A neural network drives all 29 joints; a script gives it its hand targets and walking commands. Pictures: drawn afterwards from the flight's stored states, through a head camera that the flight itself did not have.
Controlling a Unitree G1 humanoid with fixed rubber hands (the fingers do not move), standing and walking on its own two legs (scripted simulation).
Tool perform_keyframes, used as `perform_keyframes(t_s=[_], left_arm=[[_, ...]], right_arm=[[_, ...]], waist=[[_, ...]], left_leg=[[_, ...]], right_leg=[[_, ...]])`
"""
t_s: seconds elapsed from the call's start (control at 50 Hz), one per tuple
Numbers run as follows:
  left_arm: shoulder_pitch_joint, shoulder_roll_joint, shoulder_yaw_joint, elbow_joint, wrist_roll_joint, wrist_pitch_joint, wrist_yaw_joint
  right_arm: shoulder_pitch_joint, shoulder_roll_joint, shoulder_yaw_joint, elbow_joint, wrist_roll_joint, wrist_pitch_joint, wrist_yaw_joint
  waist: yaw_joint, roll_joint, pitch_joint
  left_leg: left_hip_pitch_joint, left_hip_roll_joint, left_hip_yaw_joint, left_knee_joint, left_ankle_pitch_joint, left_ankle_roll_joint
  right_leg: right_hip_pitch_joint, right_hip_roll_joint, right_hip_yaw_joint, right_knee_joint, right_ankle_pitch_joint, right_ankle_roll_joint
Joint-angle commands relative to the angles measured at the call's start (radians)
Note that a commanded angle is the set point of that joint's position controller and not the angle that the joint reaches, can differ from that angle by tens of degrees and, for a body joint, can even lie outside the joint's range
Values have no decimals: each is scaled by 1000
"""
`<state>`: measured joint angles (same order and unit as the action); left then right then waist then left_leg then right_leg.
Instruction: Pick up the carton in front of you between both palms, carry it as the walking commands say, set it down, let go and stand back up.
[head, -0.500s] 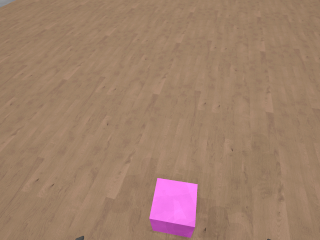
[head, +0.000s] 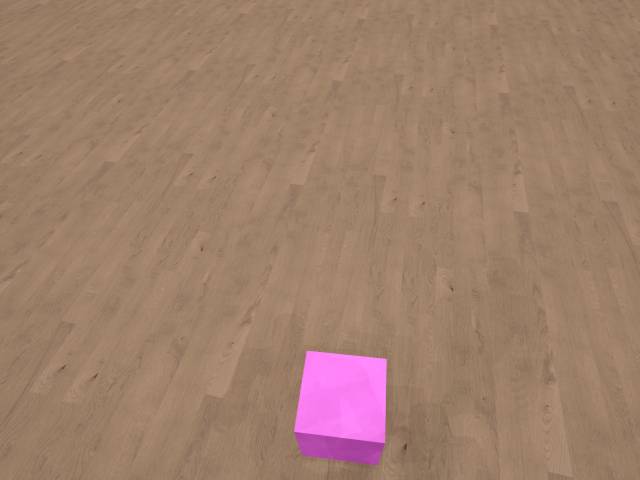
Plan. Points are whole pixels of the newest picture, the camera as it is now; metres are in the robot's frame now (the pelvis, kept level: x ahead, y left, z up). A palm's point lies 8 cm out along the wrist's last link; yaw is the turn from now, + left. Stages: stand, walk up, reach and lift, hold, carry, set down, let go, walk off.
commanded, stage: stand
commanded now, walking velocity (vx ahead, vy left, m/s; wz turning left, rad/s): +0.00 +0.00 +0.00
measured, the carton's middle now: (342, 409) +0.39 -0.01 -0.63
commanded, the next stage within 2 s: none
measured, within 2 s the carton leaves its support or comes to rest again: neither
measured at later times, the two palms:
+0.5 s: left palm out of the picture +0.04 +0.26 -0.11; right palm out of the picture -0.03 -0.26 -0.13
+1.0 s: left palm out of the picture +0.01 +0.25 -0.12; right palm out of the picture -0.07 -0.24 -0.14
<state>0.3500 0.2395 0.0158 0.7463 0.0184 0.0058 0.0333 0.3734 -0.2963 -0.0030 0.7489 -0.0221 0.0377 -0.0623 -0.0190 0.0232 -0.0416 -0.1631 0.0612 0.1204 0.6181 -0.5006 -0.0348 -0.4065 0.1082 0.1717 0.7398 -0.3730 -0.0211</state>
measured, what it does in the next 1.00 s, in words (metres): stands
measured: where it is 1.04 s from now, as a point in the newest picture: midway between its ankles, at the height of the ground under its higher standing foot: outside the picture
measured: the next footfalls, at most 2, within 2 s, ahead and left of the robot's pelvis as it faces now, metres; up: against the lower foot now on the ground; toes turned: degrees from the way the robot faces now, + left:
none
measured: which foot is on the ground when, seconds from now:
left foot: down 0.00-1.00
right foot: down 0.00-1.00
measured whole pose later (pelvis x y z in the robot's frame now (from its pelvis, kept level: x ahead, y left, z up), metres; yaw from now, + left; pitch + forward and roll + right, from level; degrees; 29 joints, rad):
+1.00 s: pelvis -0.02 +0.01 +0.01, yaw -3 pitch +0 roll +1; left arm 0.35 0.19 -0.01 0.90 0.01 0.01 0.05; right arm 0.38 -0.24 -0.01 1.02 -0.03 0.05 -0.05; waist -0.02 0.01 0.01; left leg -0.11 0.05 0.17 0.58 -0.47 -0.01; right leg -0.37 0.10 0.20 0.69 -0.32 0.00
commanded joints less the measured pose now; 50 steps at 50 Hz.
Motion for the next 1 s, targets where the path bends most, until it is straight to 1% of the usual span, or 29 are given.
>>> perform_keyframes(t_s=[0.0, 0.22, 0.38, 0.54, 0.62, 0.68, 0.72, 0.76, 0.82, 0.86, 0.92, 0.98], left_arm=[[45, 121, 29, -47, 0, -8, 4], [56, 113, 26, -27, -2, -4, 5], [58, 109, 22, -6, -3, -2, 8], [65, 92, 15, 26, -6, -1, 12], [67, 91, 13, 44, -5, 0, 14], [63, 91, 11, 56, -4, 1, 16], [59, 87, 10, 65, -5, 1, 17], [56, 80, 8, 75, -6, 2, 17], [59, 63, 4, 93, -9, 2, 18], [63, 55, 1, 104, -8, 2, 18], [65, 56, 0, 121, -6, 2, 18], [60, 61, 0, 134, -5, 3, 20]], right_arm=[[60, -114, -30, -28, -1, -6, -1], [73, -107, -27, 35, -3, -3, 5], [87, -94, -25, 88, -3, 0, 9], [83, -85, -23, 139, -4, 0, 10], [88, -76, -24, 166, -3, 4, 11], [98, -66, -25, 188, -3, 6, 13], [103, -59, -25, 202, -4, 5, 14], [103, -55, -25, 215, -5, 3, 14], [91, -53, -24, 230, -5, -1, 13], [83, -53, -23, 239, -5, -2, 12], [86, -49, -25, 253, -3, 3, 11], [100, -37, -26, 268, -3, 8, 12]], waist=[[-2, -42, 31], [1, -38, 57], [-1, -54, 67], [2, -28, 78], [1, -46, 83], [-3, -66, 84], [-5, -68, 84], [-5, -56, 85], [0, -23, 87], [4, -12, 92], [4, -23, 98], [-1, -57, 101]], left_leg=[[25, 30, -34, -81, 272, 51], [36, 38, -27, -115, 248, 63], [50, 28, -24, -122, 221, 65], [46, 54, -19, -135, 280, 79], [44, 39, -11, -123, 241, 78], [55, 24, -13, -120, 206, 74], [65, 22, -18, -128, 204, 74], [71, 33, -24, -140, 229, 77], [62, 67, -28, -159, 302, 88], [48, 77, -21, -159, 326, 93], [40, 59, -7, -141, 286, 88], [46, 30, -4, -125, 211, 80]], right_leg=[[-20, -76, 59, -121, 399, -33], [-20, -72, 63, -133, 365, -34], [-23, -79, 92, -158, 358, -39], [-14, -70, 51, -124, 372, -33], [-13, -80, 76, -141, 384, -38], [-22, -91, 109, -169, 370, -43], [-28, -93, 117, -178, 359, -43], [-28, -87, 100, -167, 357, -39], [-12, -72, 45, -124, 370, -29], [2, -72, 28, -113, 383, -27], [11, -81, 45, -127, 415, -31], [0, -97, 94, -165, 406, -40]])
